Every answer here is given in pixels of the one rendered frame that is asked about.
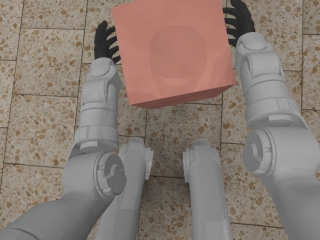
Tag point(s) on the robot left upper arm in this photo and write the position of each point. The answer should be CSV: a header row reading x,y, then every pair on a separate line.
x,y
90,182

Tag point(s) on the robot right thigh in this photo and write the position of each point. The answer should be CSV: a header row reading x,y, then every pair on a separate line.
x,y
209,213

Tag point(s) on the carton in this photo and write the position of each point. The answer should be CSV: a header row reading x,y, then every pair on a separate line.
x,y
173,51

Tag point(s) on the robot thigh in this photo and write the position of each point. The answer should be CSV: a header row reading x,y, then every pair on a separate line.
x,y
209,213
120,219

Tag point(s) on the left robot forearm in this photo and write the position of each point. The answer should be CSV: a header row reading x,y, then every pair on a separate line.
x,y
98,110

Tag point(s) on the robot right upper arm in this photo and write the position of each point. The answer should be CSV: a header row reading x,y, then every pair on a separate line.
x,y
286,160

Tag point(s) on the left robot hand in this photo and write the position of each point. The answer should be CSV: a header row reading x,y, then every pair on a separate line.
x,y
102,45

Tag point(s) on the robot left thigh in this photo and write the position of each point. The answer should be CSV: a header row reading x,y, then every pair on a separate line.
x,y
120,219

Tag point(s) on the right robot hand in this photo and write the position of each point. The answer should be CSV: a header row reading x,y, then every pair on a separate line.
x,y
243,22

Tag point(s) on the right robot forearm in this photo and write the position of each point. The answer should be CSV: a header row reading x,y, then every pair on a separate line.
x,y
268,102

